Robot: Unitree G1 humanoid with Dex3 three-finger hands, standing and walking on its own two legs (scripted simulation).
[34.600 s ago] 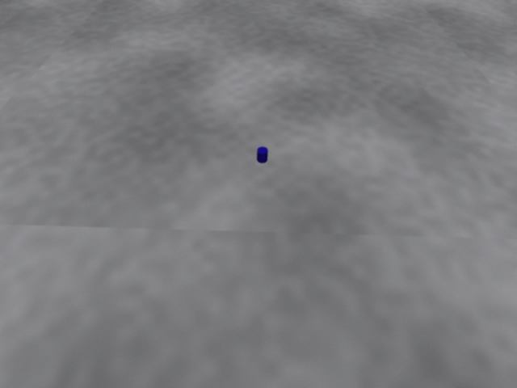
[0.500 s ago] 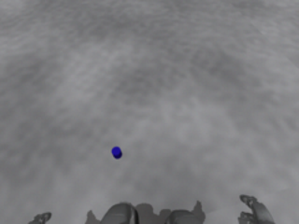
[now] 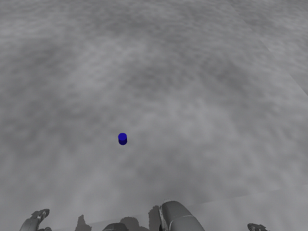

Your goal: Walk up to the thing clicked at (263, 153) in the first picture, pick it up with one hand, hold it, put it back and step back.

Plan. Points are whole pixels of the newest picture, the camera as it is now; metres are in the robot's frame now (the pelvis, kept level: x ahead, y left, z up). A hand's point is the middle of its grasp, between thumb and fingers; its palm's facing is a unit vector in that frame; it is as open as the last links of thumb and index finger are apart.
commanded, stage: step back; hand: left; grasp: from above
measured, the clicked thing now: (122, 139) +0.72 +0.13 -0.72
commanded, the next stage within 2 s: stand in 1.96 s
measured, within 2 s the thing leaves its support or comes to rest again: neither
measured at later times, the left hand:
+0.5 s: hand out of the picture -0.09 +0.23 -0.12, palm faces -0.08 -0.90 -0.43, open 7.4 cm
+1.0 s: hand out of the picture -0.23 +0.22 -0.15, palm faces -0.09 -0.92 -0.38, open 7.4 cm
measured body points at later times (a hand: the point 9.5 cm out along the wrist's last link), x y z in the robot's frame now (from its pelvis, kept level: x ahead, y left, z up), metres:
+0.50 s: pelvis -0.16 -0.03 +0.01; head -0.12 -0.07 +0.45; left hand -0.09 +0.28 -0.10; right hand -0.08 -0.35 -0.12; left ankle -0.13 +0.12 -0.65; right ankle -0.17 -0.14 -0.73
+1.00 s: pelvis -0.33 -0.04 +0.00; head -0.28 -0.04 +0.44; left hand -0.22 +0.27 -0.13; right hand -0.22 -0.36 -0.11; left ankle -0.24 +0.09 -0.73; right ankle -0.40 -0.17 -0.71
